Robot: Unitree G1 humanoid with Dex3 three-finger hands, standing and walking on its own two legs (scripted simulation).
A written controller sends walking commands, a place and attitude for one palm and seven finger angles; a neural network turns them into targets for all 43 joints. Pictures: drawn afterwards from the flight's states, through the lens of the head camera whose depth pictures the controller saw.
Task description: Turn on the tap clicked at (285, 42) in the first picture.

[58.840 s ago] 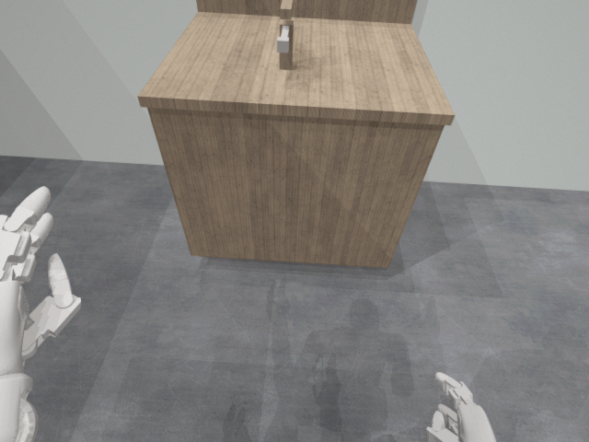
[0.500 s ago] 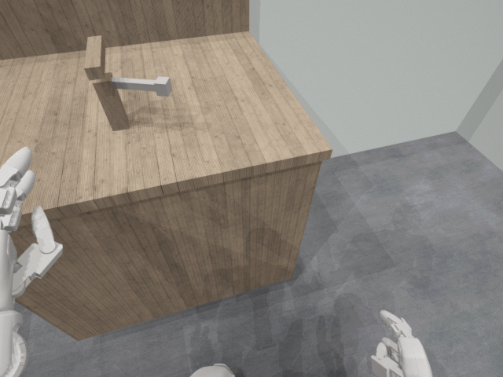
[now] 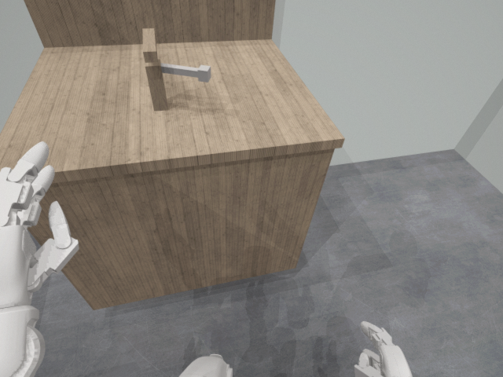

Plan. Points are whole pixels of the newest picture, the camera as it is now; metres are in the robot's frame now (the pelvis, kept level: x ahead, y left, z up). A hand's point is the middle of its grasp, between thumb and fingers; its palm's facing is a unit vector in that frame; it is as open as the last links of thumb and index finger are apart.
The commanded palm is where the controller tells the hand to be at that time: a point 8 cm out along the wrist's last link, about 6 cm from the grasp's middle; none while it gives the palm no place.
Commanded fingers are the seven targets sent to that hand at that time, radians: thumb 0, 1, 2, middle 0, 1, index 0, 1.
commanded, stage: stop stepping back and stand still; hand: left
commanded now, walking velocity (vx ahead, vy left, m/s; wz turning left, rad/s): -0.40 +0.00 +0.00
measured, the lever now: (204, 73) +0.72 +0.22 +0.13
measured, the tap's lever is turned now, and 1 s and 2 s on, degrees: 66 66 66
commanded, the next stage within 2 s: stand and check the lever's angle in 0.86 s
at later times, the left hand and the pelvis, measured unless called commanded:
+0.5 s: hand out of the picture +0.07 +0.26 +0.18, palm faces +0.44 -0.85 -0.30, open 7.4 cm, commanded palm +0.02 +0.30 +0.18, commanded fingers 0.00 0.90 0.90 -0.20 -0.30 -0.20 -0.30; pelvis -0.15 +0.02 +0.01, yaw -1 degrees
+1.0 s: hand out of the picture +0.05 +0.27 +0.17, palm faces +0.44 -0.84 -0.32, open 7.4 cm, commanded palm +0.00 +0.31 +0.18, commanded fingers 0.00 0.90 0.90 -0.20 -0.30 -0.20 -0.30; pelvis -0.16 +0.03 +0.00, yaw +0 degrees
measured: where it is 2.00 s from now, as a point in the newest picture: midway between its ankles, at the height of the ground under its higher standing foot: outside the picture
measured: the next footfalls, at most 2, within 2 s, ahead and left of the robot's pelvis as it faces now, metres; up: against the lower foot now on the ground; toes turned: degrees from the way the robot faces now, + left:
left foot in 0.10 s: +0.05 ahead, +0.12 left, +0.00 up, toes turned +3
right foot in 0.36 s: -0.10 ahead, -0.07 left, +0.00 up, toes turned -2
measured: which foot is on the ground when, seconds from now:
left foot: up 0.00-0.08, down 0.10-0.36, up 0.38-0.58, down 0.60-1.00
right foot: down 0.00-0.10, up 0.12-0.34, down 0.36-1.00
